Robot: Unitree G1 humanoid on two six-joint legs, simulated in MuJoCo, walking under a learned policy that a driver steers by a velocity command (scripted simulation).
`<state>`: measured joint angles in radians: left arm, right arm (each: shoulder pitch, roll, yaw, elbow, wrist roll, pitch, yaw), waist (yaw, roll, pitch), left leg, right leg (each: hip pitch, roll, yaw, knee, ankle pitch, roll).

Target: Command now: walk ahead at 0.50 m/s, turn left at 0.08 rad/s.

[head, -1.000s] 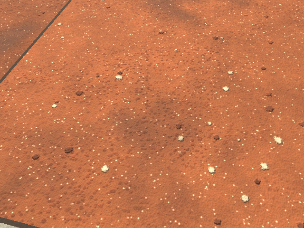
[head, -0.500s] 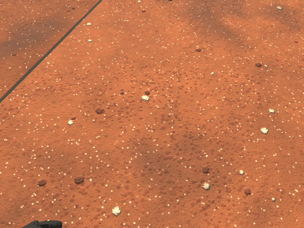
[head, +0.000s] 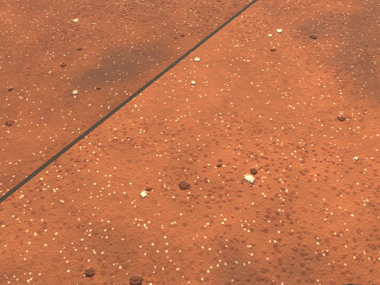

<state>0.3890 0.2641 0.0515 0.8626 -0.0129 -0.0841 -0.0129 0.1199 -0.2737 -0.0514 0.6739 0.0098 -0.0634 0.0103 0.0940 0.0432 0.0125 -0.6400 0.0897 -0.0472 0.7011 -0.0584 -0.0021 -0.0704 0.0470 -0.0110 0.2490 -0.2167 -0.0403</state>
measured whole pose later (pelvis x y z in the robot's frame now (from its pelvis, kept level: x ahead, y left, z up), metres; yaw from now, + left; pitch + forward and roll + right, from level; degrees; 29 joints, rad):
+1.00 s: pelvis +0.54 -0.01 +0.00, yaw +0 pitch +1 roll -1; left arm 0.33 0.26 0.05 0.87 0.00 -0.08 -0.02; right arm 0.16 -0.30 -0.06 0.78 0.00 -0.06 0.00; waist 0.05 0.04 0.01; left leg -0.68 0.13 -0.05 0.85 -0.07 -0.01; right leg -0.10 0.06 -0.05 0.25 -0.17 -0.06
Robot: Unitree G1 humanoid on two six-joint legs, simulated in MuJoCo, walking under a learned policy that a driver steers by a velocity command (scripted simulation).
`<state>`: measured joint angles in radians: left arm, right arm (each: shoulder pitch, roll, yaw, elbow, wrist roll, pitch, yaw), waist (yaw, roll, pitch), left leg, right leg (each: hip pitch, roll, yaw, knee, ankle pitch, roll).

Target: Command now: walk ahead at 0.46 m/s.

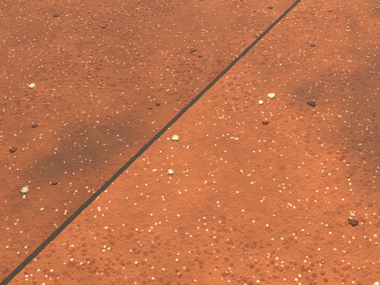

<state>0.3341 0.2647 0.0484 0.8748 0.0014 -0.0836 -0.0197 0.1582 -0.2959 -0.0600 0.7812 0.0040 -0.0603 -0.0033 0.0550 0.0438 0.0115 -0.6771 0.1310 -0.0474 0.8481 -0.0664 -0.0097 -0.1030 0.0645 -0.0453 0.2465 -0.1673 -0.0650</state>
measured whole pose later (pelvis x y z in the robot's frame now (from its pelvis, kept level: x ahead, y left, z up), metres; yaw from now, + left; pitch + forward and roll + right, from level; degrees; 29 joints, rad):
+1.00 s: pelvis +0.24 +0.02 -0.01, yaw +0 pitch -1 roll +0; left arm 0.20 0.22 0.03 1.03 0.00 -0.01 0.03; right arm 0.13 -0.24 -0.04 1.05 0.00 0.01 -0.03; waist 0.00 0.00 0.04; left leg -0.23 0.01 0.02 0.48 -0.23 -0.01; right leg -0.16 -0.02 -0.01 0.49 -0.31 0.01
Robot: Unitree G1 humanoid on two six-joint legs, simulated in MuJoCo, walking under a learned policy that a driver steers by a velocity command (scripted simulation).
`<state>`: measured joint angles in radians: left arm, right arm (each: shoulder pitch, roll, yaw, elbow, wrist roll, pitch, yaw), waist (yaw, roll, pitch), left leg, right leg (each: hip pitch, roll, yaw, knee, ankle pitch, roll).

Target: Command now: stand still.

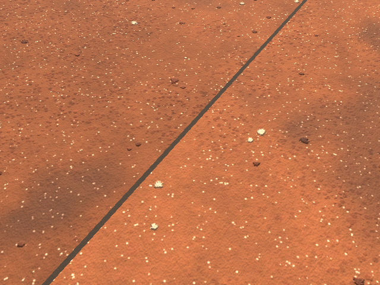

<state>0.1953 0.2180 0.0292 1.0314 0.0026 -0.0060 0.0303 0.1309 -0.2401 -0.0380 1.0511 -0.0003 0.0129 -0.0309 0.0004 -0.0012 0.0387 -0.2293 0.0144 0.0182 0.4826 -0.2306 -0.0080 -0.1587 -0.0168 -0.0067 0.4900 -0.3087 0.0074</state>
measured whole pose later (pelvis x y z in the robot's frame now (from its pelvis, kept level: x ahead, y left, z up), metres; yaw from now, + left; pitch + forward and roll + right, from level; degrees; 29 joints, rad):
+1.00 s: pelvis +0.32 -0.04 -0.01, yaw -13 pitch +0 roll -1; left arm 0.11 0.26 0.08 0.87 -0.02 -0.07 -0.05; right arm 0.28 -0.24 -0.03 0.98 0.02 -0.13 -0.01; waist -0.01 0.00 0.06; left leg -0.31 0.04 -0.03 1.27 -0.38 0.02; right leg -0.39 0.10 -0.04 0.54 -0.15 -0.11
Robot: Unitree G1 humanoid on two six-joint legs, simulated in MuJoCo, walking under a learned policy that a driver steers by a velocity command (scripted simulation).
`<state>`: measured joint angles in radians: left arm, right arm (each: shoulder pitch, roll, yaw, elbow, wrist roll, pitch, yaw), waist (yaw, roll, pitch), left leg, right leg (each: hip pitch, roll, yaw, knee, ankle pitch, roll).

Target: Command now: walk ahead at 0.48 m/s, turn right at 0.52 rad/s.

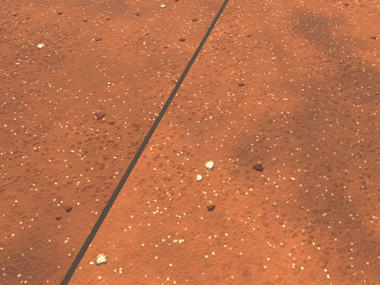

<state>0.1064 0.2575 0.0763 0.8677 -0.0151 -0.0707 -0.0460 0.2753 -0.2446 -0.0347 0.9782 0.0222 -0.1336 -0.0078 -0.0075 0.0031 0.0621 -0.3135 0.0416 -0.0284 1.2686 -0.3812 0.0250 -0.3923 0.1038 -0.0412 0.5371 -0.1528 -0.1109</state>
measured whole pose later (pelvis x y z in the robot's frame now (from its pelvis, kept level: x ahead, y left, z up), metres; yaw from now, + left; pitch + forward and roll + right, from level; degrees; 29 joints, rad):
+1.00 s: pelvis +0.57 -0.07 +0.01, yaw -12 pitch +2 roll +1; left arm 0.11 0.26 0.05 0.76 -0.01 -0.09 -0.03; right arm 0.35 -0.28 -0.04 0.92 0.03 -0.09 0.01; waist -0.03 0.02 0.02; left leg -0.33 0.02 -0.03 1.11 -0.43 0.03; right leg -0.40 0.02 -0.04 0.52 -0.16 -0.06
